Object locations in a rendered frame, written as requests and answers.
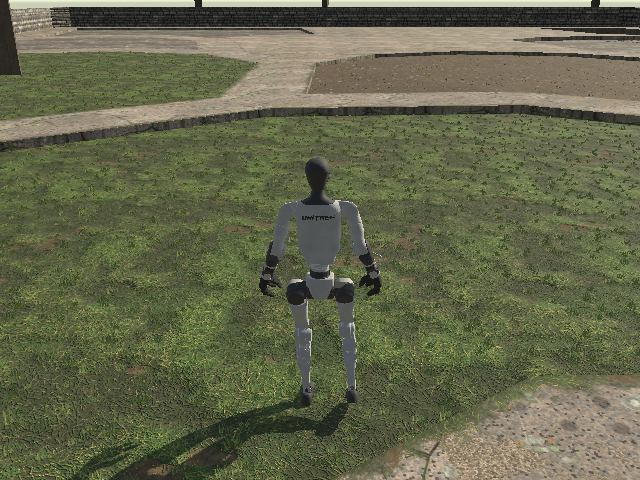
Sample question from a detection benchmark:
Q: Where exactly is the left robot hand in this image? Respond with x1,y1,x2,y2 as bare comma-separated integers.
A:
259,277,282,297

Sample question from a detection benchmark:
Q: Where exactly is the right robot forearm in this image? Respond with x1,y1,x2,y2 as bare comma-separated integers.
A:
359,240,380,279

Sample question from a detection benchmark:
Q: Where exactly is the right robot upper arm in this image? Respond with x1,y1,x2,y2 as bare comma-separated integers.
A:
339,200,368,256

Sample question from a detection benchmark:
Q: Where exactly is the left robot forearm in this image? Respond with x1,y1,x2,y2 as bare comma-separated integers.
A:
261,241,280,280

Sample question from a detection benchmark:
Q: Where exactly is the robot left shin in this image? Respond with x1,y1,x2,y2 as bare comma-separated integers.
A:
295,328,311,393

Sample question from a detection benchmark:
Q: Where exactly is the robot right foot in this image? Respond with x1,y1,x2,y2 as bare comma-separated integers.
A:
345,386,360,403

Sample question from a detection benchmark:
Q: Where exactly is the left robot upper arm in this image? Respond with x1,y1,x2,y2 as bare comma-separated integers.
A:
270,201,298,257

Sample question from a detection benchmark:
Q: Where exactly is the right robot hand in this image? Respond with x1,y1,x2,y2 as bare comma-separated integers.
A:
359,274,382,296

